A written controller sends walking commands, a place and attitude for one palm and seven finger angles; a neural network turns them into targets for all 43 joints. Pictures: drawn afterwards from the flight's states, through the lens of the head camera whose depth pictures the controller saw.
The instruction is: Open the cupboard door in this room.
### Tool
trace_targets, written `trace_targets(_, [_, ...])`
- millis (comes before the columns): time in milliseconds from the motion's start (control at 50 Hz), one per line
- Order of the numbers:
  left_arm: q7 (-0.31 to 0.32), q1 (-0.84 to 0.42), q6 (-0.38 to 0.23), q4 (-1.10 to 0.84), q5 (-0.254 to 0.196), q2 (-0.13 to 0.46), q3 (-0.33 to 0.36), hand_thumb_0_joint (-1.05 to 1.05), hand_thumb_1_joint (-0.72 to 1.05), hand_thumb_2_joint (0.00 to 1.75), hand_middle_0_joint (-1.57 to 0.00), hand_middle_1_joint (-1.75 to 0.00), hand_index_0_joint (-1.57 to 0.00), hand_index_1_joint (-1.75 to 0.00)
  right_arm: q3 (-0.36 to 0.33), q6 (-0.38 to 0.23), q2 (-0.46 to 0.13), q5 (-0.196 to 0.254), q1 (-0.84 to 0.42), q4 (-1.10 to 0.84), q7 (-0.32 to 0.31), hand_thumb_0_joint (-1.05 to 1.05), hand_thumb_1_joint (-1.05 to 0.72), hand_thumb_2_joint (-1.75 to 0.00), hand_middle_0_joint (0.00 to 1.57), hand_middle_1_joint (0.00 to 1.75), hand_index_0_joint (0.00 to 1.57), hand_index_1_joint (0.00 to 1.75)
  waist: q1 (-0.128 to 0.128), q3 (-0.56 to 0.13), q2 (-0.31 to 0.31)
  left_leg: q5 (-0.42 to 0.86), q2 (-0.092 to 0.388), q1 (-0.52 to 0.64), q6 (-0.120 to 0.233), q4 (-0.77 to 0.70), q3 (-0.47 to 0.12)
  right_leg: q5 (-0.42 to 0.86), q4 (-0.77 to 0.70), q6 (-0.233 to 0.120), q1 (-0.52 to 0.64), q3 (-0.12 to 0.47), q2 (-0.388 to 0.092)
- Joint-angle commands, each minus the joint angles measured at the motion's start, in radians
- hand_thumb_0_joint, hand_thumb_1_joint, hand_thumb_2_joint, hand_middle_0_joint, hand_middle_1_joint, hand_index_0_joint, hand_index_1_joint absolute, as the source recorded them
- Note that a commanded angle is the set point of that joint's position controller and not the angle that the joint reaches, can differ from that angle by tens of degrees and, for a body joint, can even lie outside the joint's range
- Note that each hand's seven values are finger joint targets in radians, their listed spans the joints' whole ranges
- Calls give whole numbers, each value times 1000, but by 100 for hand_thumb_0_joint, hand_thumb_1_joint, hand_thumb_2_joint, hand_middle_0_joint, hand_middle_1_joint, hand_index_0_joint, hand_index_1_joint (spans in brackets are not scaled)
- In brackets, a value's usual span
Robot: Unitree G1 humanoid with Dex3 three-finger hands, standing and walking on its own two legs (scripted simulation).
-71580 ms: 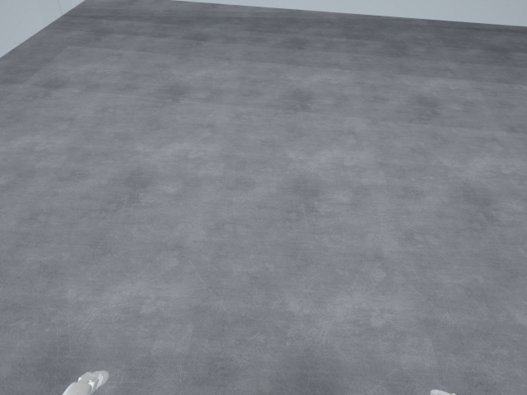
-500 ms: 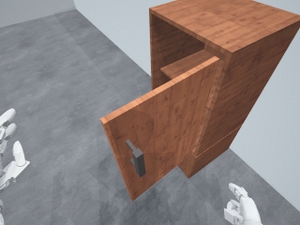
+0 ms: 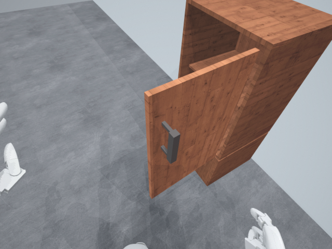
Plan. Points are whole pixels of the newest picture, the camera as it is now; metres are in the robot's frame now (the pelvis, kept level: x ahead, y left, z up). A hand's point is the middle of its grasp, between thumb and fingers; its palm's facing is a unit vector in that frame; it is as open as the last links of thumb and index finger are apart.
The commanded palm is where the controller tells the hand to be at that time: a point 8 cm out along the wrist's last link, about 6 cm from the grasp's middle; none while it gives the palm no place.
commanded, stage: step back with the hand held close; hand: left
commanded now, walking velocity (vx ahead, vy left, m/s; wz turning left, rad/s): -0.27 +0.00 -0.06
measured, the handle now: (168, 142) +0.39 +0.02 +0.02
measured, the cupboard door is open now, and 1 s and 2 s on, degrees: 94 94 94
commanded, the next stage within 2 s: stop stepping back and stand still in 0.40 s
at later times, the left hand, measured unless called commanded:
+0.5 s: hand out of the picture +0.08 +0.29 +0.19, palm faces +0.45 -0.81 -0.37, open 7.5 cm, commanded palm +0.02 +0.32 +0.19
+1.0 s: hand out of the picture -0.05 +0.25 +0.19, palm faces +0.21 -0.81 -0.55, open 7.5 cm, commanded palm -0.09 +0.32 +0.19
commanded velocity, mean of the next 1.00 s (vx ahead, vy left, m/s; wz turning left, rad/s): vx -0.02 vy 0.00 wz -0.07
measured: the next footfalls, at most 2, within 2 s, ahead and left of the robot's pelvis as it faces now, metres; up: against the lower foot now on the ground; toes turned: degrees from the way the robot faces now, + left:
right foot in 0.56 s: -0.28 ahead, -0.09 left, +0.00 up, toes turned -5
left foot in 0.70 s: -0.03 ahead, +0.08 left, +0.00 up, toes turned -4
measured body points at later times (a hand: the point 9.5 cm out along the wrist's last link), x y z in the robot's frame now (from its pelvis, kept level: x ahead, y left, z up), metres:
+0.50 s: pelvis -0.12 +0.02 +0.00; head -0.09 +0.07 +0.44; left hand +0.06 +0.33 +0.20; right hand +0.09 -0.19 -0.06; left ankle +0.10 +0.09 -0.72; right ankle -0.30 -0.09 -0.67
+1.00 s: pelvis -0.26 +0.04 +0.01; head -0.27 +0.06 +0.46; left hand -0.07 +0.29 +0.22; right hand -0.16 -0.23 -0.07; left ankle -0.09 +0.10 -0.70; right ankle -0.28 -0.01 -0.72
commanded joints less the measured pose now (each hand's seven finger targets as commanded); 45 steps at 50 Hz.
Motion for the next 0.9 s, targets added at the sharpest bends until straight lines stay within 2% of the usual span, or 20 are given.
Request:
trace_targets(0, [35,-25,-93,-285,-7,233,179,0,90,90,-20,-30,-20,-30,-63,-74,-150,-14,-97,-150,0,0,-90,-90,20,30,20,30,3,-106,47,-393,96,-157,7,-169,-141,-203,-136,-56,129,199,-88])
trace_targets(80, [50,-20,-106,-258,-26,205,139,0,90,90,-20,-30,-20,-30,-61,-64,-125,-14,-58,-100,16,0,-90,-90,20,30,20,30,-20,-110,-118,-196,23,160,-58,142,-49,-309,-323,-125,-239,315,-243])
trace_targets(140, [54,-60,-104,-248,-29,204,130,0,90,90,-20,-30,-20,-30,-61,-58,-135,-9,-67,-88,12,0,-90,-90,20,30,20,30,-31,-100,-75,-194,69,196,-39,-40,-100,-239,-219,-58,-266,171,-149])
trace_targets(200, [58,-97,-109,-254,-12,235,185,0,90,90,-20,-30,-20,-30,-63,-93,-160,-23,-142,-105,-12,0,-90,-90,20,30,20,30,-4,-106,352,-632,416,-314,110,-582,-510,-235,570,26,137,21,100])
trace_targets(220, [59,-120,-111,-266,-16,234,193,0,90,90,-20,-30,-20,-30,-64,-110,-112,-31,-118,-89,-7,0,-90,-90,20,30,20,30,-4,-131,236,-515,421,-292,101,-563,-481,-249,710,15,120,68,74])
trace_targets(260, [52,-111,-125,-285,-26,231,186,0,90,90,-20,-30,-20,-30,-92,-129,-136,-23,-125,-63,17,0,-90,-90,20,30,20,30,16,-207,101,-328,371,-67,58,-439,-291,-273,687,10,26,51,71])
trace_targets(300, [50,8,-103,-232,-44,214,184,0,90,90,-20,-30,-20,-30,-103,-131,-139,-8,-153,-71,34,0,-90,-90,20,30,20,30,34,-228,147,-326,340,-40,31,-428,-155,-259,656,14,48,-18,71])
trace_targets(400, [31,-85,-100,-355,-65,217,134,0,90,90,-20,-30,-20,-30,-66,-142,-110,-14,-150,-46,48,0,-90,-90,20,30,20,30,19,-255,281,-342,287,87,-79,-560,-83,-382,311,-19,135,-132,96])
trace_targets(480, [21,-120,-132,-363,-84,241,153,0,90,90,-20,-30,-20,-30,-58,-139,-86,-33,-120,-16,68,0,-90,-90,20,30,20,30,39,-300,210,-105,228,273,-208,-373,7,-406,-246,-98,118,-63,19])
trace_targets(520, [26,-108,-150,-367,-71,286,182,0,90,90,-20,-30,-20,-30,-52,-129,-65,-9,-97,2,63,0,-90,-90,20,30,20,30,31,-209,-124,-27,60,328,-165,174,81,-162,-474,-160,-149,247,-278])
trace_targets(540, [28,-90,-153,-395,-62,353,237,0,90,90,-20,-30,-20,-30,-47,-123,-85,-11,-127,-25,62,0,-90,-90,20,30,20,30,44,-170,-172,-133,11,127,-136,380,51,60,-429,-188,-94,261,-351])
trace_targets(560, [31,-87,-152,-405,-64,390,285,0,90,90,-20,-30,-20,-30,-34,-125,-79,-20,-133,-46,75,0,-90,-90,20,30,20,30,31,-227,-166,-130,25,0,-127,455,34,316,-336,-211,52,190,-367])
trace_targets(580, [3,-105,-126,-305,-62,305,209,0,90,90,-20,-30,-20,-30,-30,-136,-68,4,-104,-54,73,0,-90,-90,20,30,20,30,23,-210,-273,-102,38,-109,-116,439,-33,209,-276,-208,132,200,-329])
trace_targets(600, [-12,-123,-106,-304,-60,281,209,0,90,90,-20,-30,-20,-30,-43,-138,-95,20,-140,-87,64,0,-90,-90,20,30,20,30,23,-161,-229,-58,61,-53,-89,335,-55,189,-236,-187,90,225,-269])
trace_targets(640, [9,-65,-77,-206,-70,233,185,0,90,90,-20,-30,-20,-30,-23,-132,-100,11,-88,-37,26,0,-90,-90,20,30,20,30,-36,-99,46,71,18,250,-60,-30,19,275,-63,-101,24,22,-176])
trace_targets(660, [6,-92,-62,-175,-77,218,159,0,90,90,-20,-30,-20,-30,-17,-140,-116,15,-72,-34,13,0,-90,-90,20,30,20,30,-50,-134,245,149,47,370,-33,-168,-57,142,113,-40,-29,-30,-94])
trace_targets(680, [8,-169,-60,-173,-72,208,128,0,90,90,-20,-30,-20,-30,-21,-151,-143,1,-81,-43,14,0,-90,-90,20,30,20,30,-34,-140,440,163,237,374,36,-306,-335,-214,336,2,-89,-56,3])
trace_targets(720, [17,-246,-82,-79,-50,230,119,0,90,90,-20,-30,-20,-30,-11,-184,-125,-16,-82,-36,13,0,-90,-90,20,30,20,30,-17,-62,151,-385,357,145,88,-519,-641,-333,548,-18,-111,60,28])
trace_targets(800, [12,-15,-61,-235,-40,224,127,0,90,90,-20,-30,-20,-30,-36,-170,-124,-17,-116,-61,25,0,-90,-90,20,30,20,30,45,-164,127,-456,191,-4,-138,-602,-209,-178,418,-33,156,-81,65])
trace_targets(880, [25,131,-64,-395,-29,234,140,0,90,90,-20,-30,-20,-30,-37,-154,-101,-30,-107,-87,32,0,-90,-90,20,30,20,30,34,-172,338,-443,163,-146,-68,-552,-57,-286,188,-57,367,-182,75])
